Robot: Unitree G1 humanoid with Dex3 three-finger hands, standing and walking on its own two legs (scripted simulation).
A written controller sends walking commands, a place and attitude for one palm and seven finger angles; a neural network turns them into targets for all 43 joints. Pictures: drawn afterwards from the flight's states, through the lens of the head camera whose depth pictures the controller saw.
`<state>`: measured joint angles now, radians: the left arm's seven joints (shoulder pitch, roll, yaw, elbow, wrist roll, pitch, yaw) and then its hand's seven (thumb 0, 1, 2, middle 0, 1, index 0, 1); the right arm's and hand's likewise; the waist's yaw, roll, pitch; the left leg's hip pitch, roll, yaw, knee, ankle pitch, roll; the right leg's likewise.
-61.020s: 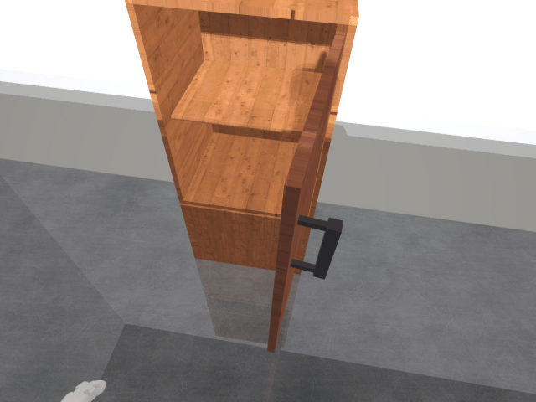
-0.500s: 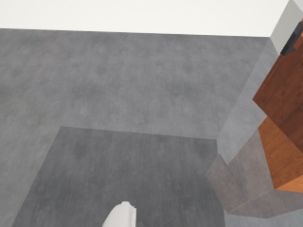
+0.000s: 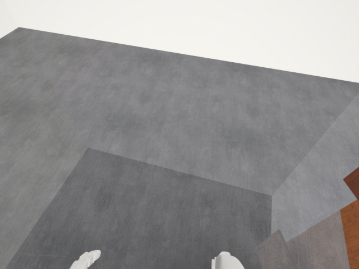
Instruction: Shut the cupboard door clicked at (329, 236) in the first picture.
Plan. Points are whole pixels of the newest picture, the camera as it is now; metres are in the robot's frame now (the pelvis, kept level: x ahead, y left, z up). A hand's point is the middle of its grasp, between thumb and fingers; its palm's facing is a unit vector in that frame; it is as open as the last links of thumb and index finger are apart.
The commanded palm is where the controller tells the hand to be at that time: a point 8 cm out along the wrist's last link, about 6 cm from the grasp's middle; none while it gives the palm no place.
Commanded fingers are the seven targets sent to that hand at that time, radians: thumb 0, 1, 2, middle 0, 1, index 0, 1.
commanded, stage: walk to a spot facing it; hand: left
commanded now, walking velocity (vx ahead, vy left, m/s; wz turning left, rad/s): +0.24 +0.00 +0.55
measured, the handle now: out of the picture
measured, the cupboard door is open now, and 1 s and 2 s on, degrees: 27 27 27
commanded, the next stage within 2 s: turn to face it in 0.22 s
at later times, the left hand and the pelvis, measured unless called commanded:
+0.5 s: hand out of the picture +0.13 +0.17 -0.18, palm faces +0.27 -0.94 -0.22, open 7.3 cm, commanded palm none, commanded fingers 0.00 0.90 0.90 -0.20 -0.30 -0.20 -0.30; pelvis +0.17 -0.02 -0.01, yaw +11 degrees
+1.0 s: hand (122, 238) +0.22 +0.17 -0.17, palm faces +0.01 -0.97 -0.26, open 7.4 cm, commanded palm none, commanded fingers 0.00 0.90 0.90 -0.20 -0.30 -0.20 -0.30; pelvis +0.19 -0.03 +0.00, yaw -5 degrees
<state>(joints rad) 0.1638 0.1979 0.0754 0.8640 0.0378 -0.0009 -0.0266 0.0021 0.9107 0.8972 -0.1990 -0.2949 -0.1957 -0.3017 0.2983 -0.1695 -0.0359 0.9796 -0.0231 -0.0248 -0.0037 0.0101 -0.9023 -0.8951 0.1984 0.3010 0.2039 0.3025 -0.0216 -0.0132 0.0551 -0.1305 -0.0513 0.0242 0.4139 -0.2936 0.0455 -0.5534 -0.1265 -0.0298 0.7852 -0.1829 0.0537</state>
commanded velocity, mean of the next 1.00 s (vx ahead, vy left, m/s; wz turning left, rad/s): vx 0.01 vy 0.00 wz -0.25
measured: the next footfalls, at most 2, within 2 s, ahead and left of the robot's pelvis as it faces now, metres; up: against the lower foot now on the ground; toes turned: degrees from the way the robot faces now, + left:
right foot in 0.08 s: +0.17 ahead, -0.14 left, +0.00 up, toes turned -4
left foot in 0.50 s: +0.25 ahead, +0.11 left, +0.00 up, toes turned +17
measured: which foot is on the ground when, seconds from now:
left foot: down 0.00-0.10, up 0.12-0.48, down 0.50-0.84, up 0.86-1.00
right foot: up 0.00-0.06, down 0.08-0.52, up 0.54-0.82, down 0.84-1.00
